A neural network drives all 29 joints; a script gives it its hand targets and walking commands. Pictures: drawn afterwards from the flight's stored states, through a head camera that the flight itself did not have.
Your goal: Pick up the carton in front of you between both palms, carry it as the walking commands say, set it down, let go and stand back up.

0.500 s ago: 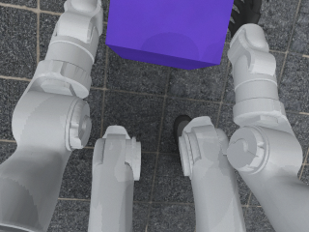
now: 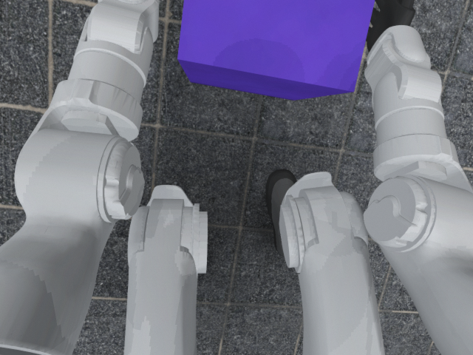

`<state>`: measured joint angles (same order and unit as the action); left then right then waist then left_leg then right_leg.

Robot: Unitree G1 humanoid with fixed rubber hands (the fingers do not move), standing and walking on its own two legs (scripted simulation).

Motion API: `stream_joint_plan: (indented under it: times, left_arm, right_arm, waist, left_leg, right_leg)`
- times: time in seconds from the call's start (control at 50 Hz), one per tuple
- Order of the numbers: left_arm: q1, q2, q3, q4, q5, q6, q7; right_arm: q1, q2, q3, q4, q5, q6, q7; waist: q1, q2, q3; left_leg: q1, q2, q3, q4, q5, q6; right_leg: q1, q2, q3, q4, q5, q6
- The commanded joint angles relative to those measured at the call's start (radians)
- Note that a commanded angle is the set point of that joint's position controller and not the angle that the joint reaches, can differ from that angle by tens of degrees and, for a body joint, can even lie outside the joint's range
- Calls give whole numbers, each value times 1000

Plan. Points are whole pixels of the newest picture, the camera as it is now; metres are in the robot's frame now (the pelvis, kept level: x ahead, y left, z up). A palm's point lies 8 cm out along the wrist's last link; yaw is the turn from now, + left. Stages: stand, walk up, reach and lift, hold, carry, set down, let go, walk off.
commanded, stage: set down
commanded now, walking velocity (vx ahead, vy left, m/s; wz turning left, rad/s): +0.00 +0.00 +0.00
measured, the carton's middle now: (263, 17) +0.54 -0.06 -0.25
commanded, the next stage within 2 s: let go in 1.58 s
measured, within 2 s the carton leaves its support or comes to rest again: neither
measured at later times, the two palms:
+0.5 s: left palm out of the picture +0.57 +0.15 -0.20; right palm (392, 40) +0.50 -0.23 -0.19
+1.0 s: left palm out of the picture +0.60 +0.14 -0.04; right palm out of the picture +0.50 -0.23 -0.04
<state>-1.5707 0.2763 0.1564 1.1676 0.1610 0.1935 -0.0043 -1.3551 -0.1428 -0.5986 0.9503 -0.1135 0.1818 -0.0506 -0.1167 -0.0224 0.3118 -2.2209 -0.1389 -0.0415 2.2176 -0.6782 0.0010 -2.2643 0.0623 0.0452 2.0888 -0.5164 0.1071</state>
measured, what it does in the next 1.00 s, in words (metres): rises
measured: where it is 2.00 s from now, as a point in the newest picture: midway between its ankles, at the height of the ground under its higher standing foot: (233, 243)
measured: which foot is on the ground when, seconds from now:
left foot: down 0.00-1.00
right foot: down 0.00-1.00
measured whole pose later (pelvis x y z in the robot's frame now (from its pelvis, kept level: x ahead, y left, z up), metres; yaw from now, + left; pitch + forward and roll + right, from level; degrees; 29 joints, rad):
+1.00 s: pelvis +0.00 -0.01 +0.07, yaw +0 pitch +44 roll -3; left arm -1.53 0.50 0.03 1.15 -0.07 0.20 -0.02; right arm -1.24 -0.15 -0.35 0.81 0.12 0.18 -0.19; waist -0.15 0.02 0.12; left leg -2.11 -0.05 -0.03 1.94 -0.60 0.01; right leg -2.16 0.03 0.01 1.83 -0.45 0.04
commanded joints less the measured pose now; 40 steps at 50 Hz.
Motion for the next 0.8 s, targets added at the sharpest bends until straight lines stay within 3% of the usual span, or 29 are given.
stream_joint_plan:
  times: [0.0,0.1,0.2,0.24,0.3,0.34,0.44,0.5,0.6,0.68,0.78]
  left_arm:
    - [-269,-606,-111,-21,-13,-14,-157]
    - [-237,-545,-90,-6,22,-11,-152]
    - [-250,-448,-96,-21,23,-20,-141]
    - [-241,-236,-71,-31,20,-35,-100]
    - [-242,195,-63,-73,-25,-70,17]
    - [-300,262,-125,-68,-113,-85,50]
    - [-420,244,-302,-111,-314,-106,28]
    - [-447,273,-347,-121,-378,-104,14]
    - [-400,322,-308,-96,-361,-82,19]
    - [-369,355,-236,-172,-310,-48,34]
    - [-303,347,-168,-152,-277,-7,26]
  right_arm:
    - [-450,653,245,-18,52,-3,192]
    - [-421,610,217,6,50,-10,177]
    - [-378,530,166,20,41,-25,155]
    - [-295,344,93,37,23,-47,110]
    - [-167,-93,22,55,51,-111,-9]
    - [-187,-175,58,95,114,-141,-49]
    - [-259,-204,175,105,236,-171,-62]
    - [-273,-210,232,78,288,-169,-72]
    - [-251,-219,263,-28,325,-140,-98]
    - [-203,-220,278,-175,320,-101,-136]
    - [-139,-176,263,-226,276,-46,-159]
  waist:
    - [30,141,-753]
    - [49,129,-713]
    - [43,139,-733]
    - [30,142,-761]
    - [10,149,-838]
    - [-19,154,-880]
    - [-102,226,-981]
    - [-121,235,-1085]
    - [-101,226,-1278]
    - [-79,208,-1475]
    - [-77,172,-1337]
  left_leg:
    - [268,19,-2,-261,325,33]
    - [266,27,-11,-257,321,36]
    - [305,44,-12,-251,327,25]
    - [330,62,-12,-252,331,9]
    - [409,94,-32,-251,365,-13]
    - [437,106,-51,-233,389,-18]
    - [500,123,-60,-204,407,-19]
    - [538,132,-49,-195,412,-17]
    - [589,123,-3,-205,394,-7]
    - [652,98,38,-261,378,6]
    - [574,82,56,-351,288,18]
  right_leg:
    - [389,42,-112,-43,266,-62]
    - [384,41,-111,-34,256,-55]
    - [405,32,-122,-24,265,-41]
    - [442,18,-132,-23,272,-34]
    - [487,-7,-135,-26,308,-25]
    - [503,-17,-129,-23,347,-27]
    - [513,-50,-121,-24,396,-49]
    - [572,-59,-121,-35,422,-55]
    - [704,-46,-132,-64,445,-51]
    - [848,-24,-150,-124,469,-53]
    - [795,-10,-158,-224,381,-50]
